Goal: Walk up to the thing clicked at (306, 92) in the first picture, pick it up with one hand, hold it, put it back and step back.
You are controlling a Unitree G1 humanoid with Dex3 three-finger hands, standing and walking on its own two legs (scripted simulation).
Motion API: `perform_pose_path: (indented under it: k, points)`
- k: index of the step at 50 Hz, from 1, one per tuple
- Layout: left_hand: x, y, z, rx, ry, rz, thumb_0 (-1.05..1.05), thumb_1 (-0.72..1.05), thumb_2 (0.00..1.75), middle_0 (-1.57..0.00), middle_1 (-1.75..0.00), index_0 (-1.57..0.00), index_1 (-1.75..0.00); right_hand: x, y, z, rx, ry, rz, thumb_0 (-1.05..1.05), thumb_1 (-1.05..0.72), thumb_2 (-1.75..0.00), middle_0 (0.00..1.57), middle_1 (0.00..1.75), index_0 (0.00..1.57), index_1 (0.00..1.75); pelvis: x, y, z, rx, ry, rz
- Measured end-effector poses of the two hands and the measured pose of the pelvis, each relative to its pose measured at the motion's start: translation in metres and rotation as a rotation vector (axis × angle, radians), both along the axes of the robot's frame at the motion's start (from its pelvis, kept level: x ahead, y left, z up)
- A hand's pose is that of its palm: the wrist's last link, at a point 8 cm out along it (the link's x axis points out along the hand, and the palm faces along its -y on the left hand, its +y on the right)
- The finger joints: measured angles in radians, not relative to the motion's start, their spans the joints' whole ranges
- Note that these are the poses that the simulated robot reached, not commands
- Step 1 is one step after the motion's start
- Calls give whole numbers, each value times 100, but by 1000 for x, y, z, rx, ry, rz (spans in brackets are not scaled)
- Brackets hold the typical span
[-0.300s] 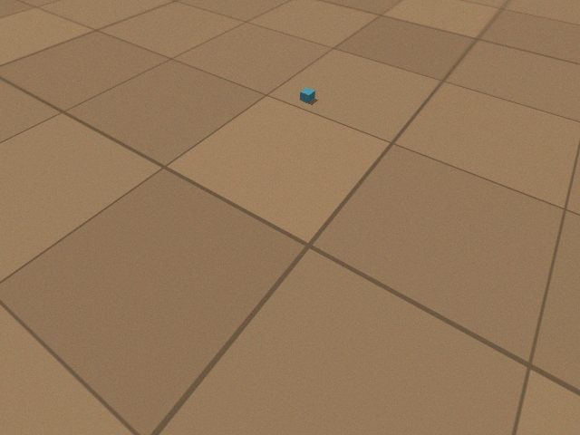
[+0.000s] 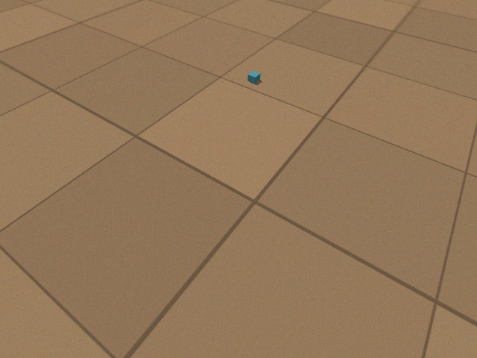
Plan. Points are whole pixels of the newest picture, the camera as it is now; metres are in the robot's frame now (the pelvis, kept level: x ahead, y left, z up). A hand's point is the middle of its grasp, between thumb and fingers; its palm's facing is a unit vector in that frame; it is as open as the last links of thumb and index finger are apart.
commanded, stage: stand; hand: left
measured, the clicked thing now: (254, 77) +2.23 -0.15 -0.75
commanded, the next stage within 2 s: walk up in 0.82 s
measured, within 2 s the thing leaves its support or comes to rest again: neither
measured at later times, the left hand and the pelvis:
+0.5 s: hand out of the picture +0.08 +0.25 -0.16, palm faces -0.03 -0.94 -0.33, open 7.4 cm; pelvis +0.01 +0.00 +0.00, yaw +0 degrees
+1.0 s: hand out of the picture +0.12 +0.26 -0.14, palm faces -0.11 -0.93 -0.35, open 7.4 cm; pelvis +0.03 -0.02 +0.00, yaw -4 degrees
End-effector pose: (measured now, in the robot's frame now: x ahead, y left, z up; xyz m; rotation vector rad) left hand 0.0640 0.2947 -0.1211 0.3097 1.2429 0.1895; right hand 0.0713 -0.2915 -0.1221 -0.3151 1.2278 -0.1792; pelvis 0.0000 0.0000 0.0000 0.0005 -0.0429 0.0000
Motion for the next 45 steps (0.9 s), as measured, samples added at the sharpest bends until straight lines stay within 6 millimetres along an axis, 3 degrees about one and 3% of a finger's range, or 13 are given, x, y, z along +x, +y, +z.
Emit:
perform_pose_path:
  k: [41,45]
  points:
    - [9,3,1,2,-9,-4,0,90,89,-20,-30,-20,-30,4,0,2,-7,7,-3,0,-91,-90,20,30,20,30,7,3,1,-2,2,4]
    - [14,8,4,-13,-14,-27,1,90,89,-20,-30,-20,-30,6,-9,7,5,-66,-22,0,-91,-90,20,30,20,30,13,0,-2,11,24,-38]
